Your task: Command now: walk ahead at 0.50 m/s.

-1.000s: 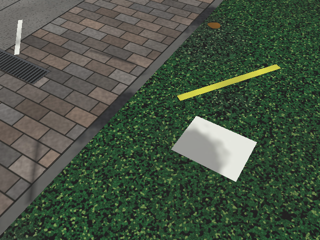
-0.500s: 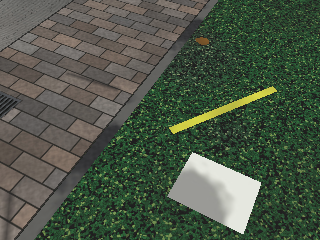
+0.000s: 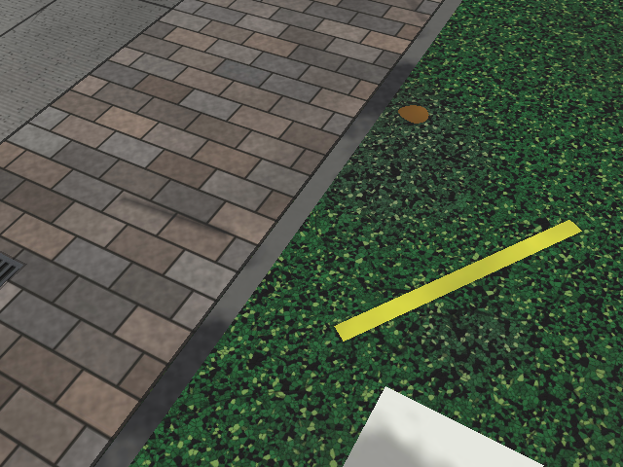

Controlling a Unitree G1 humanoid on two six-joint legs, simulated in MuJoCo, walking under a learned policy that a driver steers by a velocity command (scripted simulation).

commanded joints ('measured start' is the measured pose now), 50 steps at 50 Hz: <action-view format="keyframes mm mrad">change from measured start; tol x32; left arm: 1 16 92 13 -26 4 -18 1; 50 13 191 46 -29 -9 48 43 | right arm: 1 60 -45 -20 -40 -5 13 -9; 16 -378 -32 -4 -192 -1 -4 40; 22 193 -280 -93 -52 -29 -7 29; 50 -72 -110 -20 -31 -2 50 -14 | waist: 1 -30 -110 -48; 17 61 -106 69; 23 -127 201 -436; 50 21 -167 -104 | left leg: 1 -122 88 -43 -42 81 -1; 17 -231 12 26 -662 305 0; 21 447 8 2 -665 294 108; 23 905 339 -713 -864 96 299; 35 234 92 35 -973 807 141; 44 363 57 1 -706 597 49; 47 -12 -112 59 -260 -312 -67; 50 -203 -35 -16 -85 -216 -39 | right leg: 1 114 -262 281 -287 85 -168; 20 379 -256 92 40 657 -69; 24 -447 -53 189 938 -376 15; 42 -114 -89 87 98 137 31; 45 274 -206 192 64 831 -64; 50 197 -332 599 -235 -481 -197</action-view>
